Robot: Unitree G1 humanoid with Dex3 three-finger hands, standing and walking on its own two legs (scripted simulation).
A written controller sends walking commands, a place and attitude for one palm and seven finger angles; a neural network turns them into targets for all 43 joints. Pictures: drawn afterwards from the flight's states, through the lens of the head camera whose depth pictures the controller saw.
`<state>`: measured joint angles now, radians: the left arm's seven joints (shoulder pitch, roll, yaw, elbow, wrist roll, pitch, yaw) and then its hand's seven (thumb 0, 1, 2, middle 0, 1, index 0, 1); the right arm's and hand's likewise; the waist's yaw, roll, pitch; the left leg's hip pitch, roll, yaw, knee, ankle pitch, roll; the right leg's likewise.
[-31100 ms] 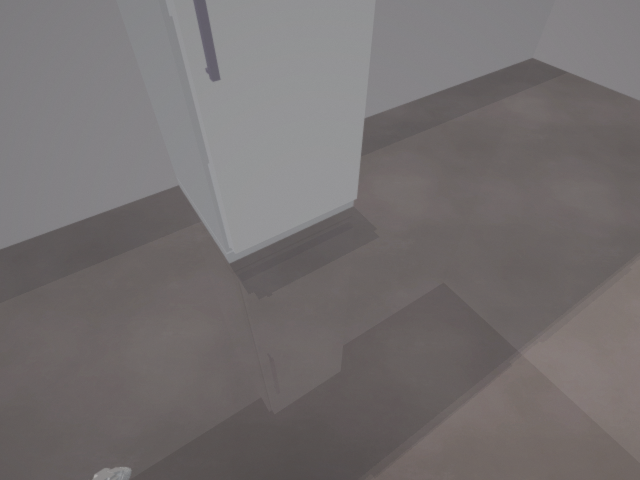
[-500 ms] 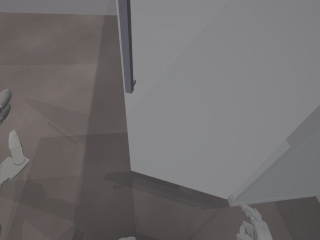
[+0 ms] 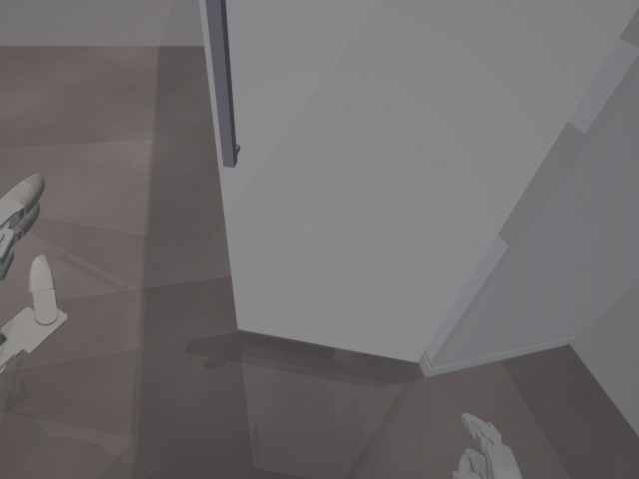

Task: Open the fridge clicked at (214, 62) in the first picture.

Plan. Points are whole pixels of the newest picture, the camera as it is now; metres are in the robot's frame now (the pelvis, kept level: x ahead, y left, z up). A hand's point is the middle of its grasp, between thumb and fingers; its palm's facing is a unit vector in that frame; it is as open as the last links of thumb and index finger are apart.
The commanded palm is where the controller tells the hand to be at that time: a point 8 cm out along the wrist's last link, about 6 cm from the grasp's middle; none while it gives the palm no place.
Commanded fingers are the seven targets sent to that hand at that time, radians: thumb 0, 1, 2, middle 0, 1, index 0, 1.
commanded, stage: stop stepping back and stand still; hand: left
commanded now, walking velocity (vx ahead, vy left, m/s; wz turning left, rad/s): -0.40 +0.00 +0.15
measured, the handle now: (222, 24) +0.65 +0.23 +0.27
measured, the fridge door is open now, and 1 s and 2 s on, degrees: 67 67 67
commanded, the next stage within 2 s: let the arm hang, fingers relaxed in 0.78 s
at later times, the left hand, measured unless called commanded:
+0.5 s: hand out of the picture +0.06 +0.29 +0.16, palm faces +0.58 -0.75 -0.32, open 7.4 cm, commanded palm +0.00 +0.31 +0.18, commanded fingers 0.00 0.90 0.90 -0.20 -0.30 -0.20 -0.30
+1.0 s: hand out of the picture +0.06 +0.29 +0.00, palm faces +0.31 -0.85 -0.43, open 7.4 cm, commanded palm none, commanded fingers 0.00 0.90 0.90 -0.20 -0.30 -0.20 -0.30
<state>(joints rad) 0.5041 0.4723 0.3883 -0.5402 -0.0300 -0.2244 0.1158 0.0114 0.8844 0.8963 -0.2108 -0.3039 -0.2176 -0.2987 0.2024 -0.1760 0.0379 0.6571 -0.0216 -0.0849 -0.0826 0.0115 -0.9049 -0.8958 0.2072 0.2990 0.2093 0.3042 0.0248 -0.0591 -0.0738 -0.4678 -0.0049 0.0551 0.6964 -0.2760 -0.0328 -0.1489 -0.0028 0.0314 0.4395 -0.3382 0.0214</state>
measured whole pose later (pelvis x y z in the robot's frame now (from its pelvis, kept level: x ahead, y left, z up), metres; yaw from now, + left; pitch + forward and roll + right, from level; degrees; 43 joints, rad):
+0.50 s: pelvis -0.12 +0.00 +0.00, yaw +4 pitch +0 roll +1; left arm 0.44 0.32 0.35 -0.34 -0.01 -0.16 0.17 0.01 0.89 0.90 -0.21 -0.30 -0.21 -0.30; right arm 0.33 -0.24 -0.01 0.71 -0.02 -0.12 -0.10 0.01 -0.91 -0.90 0.21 0.30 0.21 0.30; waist 0.02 -0.05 -0.11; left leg -0.33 0.05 0.06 0.69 -0.37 0.01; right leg -0.21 -0.03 -0.07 0.50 -0.29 -0.04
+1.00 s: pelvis -0.13 +0.02 -0.02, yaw +9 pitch +0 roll +1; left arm 0.27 0.31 0.18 0.15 0.02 0.00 0.05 0.00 0.90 0.90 -0.20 -0.30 -0.20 -0.30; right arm 0.21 -0.28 0.00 0.75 -0.05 -0.04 0.00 0.01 -0.91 -0.90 0.21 0.30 0.21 0.30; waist -0.03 0.05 -0.03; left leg -0.38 0.01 0.05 0.69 -0.33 0.01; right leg -0.45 -0.02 -0.02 0.99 -0.52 0.01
